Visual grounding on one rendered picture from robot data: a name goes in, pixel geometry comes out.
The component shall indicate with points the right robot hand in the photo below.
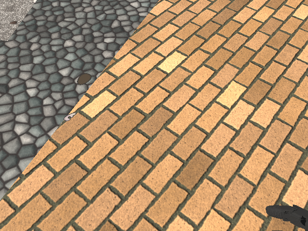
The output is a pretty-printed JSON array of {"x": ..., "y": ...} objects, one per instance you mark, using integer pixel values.
[{"x": 294, "y": 214}]

